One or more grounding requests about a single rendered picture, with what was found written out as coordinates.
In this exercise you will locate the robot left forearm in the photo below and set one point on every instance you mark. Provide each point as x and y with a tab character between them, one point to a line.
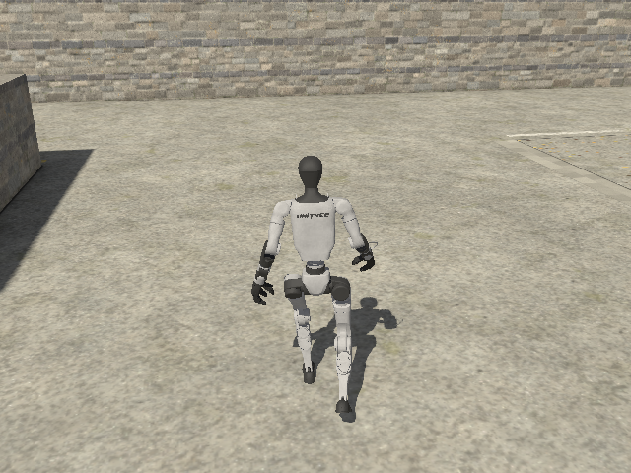
264	266

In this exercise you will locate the robot head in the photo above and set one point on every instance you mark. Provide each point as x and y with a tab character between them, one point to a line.
310	171

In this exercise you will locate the left robot shin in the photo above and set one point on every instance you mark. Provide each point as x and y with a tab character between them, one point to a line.
304	341

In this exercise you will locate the robot left hand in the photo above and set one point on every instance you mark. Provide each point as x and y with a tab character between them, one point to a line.
256	290

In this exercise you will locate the robot right forearm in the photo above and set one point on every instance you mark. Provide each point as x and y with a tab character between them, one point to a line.
365	251

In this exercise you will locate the right robot upper arm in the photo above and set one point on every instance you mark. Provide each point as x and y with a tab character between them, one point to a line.
344	207

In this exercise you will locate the left robot upper arm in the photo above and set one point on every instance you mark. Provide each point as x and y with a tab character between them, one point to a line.
281	210

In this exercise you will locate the robot right hand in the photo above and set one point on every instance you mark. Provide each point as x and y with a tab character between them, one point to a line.
369	265

